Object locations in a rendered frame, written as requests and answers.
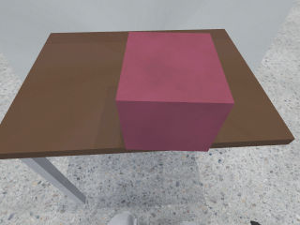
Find table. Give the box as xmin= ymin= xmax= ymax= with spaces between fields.
xmin=0 ymin=29 xmax=295 ymax=204

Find robot left thigh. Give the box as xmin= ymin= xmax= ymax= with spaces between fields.
xmin=107 ymin=213 xmax=138 ymax=225

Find carton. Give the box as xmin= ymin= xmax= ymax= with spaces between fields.
xmin=115 ymin=32 xmax=234 ymax=152

